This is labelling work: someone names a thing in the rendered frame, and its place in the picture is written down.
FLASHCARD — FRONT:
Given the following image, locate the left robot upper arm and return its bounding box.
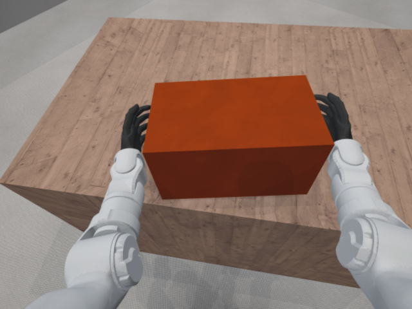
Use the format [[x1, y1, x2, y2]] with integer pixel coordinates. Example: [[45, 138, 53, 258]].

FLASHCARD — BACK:
[[25, 232, 144, 309]]

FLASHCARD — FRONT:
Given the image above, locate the right robot forearm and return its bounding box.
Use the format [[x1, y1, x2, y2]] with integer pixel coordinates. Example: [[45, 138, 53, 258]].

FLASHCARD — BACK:
[[327, 139, 412, 232]]

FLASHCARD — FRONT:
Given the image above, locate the left robot forearm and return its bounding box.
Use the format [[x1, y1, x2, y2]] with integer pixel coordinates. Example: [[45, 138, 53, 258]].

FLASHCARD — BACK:
[[64, 148, 147, 286]]

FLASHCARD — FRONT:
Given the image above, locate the pedestal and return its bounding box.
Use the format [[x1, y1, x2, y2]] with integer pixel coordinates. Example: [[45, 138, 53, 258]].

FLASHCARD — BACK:
[[0, 17, 412, 288]]

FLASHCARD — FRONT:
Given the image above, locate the right robot hand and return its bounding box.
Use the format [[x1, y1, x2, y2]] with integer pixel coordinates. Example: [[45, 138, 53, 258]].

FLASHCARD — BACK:
[[314, 93, 353, 142]]

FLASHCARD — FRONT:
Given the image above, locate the left robot hand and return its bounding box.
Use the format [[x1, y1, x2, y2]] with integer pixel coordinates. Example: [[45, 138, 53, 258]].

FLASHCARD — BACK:
[[120, 104, 151, 152]]

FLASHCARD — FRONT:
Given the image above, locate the carton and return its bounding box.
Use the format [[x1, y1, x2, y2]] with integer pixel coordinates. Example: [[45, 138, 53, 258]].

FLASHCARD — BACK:
[[142, 75, 335, 200]]

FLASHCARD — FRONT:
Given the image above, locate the right robot upper arm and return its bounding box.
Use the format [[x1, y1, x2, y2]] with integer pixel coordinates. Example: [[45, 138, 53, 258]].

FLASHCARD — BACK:
[[336, 217, 412, 309]]

